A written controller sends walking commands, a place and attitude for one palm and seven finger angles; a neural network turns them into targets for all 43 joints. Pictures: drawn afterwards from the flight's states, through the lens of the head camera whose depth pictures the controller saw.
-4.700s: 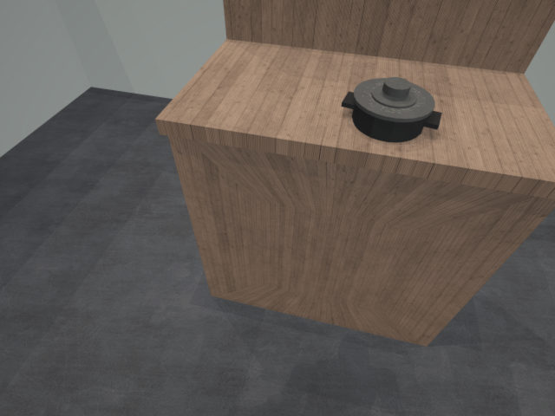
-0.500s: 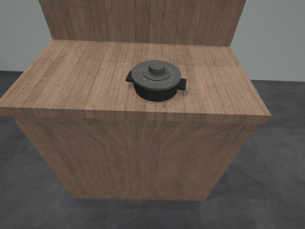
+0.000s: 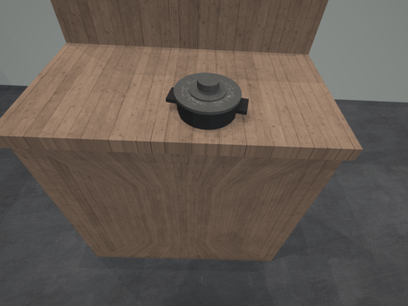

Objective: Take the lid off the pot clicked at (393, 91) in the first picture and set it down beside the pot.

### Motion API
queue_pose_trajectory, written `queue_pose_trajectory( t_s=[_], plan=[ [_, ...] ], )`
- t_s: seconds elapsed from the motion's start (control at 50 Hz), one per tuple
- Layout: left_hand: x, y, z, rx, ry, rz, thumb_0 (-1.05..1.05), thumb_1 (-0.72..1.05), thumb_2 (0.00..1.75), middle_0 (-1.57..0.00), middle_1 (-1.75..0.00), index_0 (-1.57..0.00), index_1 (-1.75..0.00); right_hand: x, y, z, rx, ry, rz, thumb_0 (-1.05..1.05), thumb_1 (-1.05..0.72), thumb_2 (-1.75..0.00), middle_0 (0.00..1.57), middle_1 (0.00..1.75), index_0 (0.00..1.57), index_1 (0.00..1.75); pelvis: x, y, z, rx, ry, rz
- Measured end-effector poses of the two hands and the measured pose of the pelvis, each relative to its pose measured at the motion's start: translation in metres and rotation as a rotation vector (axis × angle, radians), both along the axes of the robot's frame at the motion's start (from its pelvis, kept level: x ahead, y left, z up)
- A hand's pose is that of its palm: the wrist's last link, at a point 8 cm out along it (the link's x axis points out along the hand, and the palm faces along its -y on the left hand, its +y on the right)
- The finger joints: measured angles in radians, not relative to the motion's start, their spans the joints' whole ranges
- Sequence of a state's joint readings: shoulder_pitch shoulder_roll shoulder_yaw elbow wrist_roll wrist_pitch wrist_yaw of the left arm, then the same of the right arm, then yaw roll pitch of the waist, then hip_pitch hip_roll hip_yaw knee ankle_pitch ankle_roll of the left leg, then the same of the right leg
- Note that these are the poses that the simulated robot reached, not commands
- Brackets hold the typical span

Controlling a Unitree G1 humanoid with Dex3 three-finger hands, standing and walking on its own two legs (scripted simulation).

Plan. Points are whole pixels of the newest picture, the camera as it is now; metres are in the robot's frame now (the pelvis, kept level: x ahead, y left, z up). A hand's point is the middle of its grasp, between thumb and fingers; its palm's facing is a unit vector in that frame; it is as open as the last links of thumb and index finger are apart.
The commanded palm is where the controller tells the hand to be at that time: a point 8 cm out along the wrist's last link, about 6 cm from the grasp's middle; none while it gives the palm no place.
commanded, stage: shuffle to correct the standing spot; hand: left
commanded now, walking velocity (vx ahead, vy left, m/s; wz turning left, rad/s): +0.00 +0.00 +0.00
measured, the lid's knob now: (208, 82) +0.56 +0.03 +0.16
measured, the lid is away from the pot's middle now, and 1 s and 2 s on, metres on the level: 0.00 0.00 0.00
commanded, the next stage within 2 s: come to a stop and stand still in 0.74 s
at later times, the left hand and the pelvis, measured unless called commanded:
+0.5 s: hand out of the picture +0.02 +0.14 -0.19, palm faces +0.10 -0.98 -0.16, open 7.4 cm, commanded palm none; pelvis +0.04 -0.03 -0.01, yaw +1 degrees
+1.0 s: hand (180, 283) +0.21 +0.07 -0.17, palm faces +0.02 -0.97 -0.24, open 7.3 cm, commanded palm none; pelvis +0.11 -0.12 -0.01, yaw +0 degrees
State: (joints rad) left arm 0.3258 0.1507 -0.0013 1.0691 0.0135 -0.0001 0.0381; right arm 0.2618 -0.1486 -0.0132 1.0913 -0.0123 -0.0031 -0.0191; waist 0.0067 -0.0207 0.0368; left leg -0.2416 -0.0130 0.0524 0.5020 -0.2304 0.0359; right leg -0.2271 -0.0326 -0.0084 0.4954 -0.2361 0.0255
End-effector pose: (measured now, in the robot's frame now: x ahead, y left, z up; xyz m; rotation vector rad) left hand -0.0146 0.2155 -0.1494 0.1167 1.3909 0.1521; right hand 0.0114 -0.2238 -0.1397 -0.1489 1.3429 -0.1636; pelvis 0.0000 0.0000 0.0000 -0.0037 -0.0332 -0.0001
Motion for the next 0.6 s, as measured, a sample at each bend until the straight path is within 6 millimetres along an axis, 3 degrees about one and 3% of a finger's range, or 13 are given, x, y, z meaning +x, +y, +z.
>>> queue_pose_trajectory(
  t_s=[0.18,0.38,0.6],
  plan=[
    [0.004,-0.005,-0.001,-0.009,-0.006,-0.002,0.0,0.91,0.9,-0.2,-0.3,-0.2,-0.3,0.002,-0.004,0.001,-0.003,-0.003,-0.004,0.01,-0.92,-0.9,0.2,0.3,0.2,0.3,0.003,-0.005,0.0,0.001,0.005,0.0],
    [0.016,-0.016,0.002,0.01,0.002,0.023,0.0,0.91,0.9,-0.2,-0.3,-0.2,-0.3,0.009,-0.024,-0.004,0.003,0.022,-0.022,0.01,-0.91,-0.9,0.2,0.3,0.2,0.3,0.024,-0.027,-0.003,-0.002,0.028,0.007],
    [0.036,-0.04,-0.018,-0.057,0.065,0.037,0.0,0.91,0.9,-0.2,-0.3,-0.2,-0.3,0.064,-0.043,0.004,-0.071,-0.051,-0.008,0.01,-0.91,-0.9,0.2,0.3,0.2,0.3,0.058,-0.036,-0.01,-0.002,0.023,-0.004]
  ],
)
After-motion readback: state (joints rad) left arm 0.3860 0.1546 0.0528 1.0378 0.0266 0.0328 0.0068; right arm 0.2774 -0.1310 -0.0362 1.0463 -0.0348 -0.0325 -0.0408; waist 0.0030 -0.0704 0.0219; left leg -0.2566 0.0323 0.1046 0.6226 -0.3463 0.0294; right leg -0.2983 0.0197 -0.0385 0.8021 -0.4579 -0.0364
